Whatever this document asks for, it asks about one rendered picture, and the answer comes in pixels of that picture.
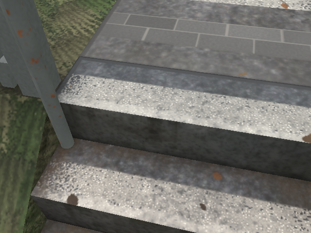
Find stairs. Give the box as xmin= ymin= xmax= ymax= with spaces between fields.
xmin=30 ymin=102 xmax=311 ymax=233

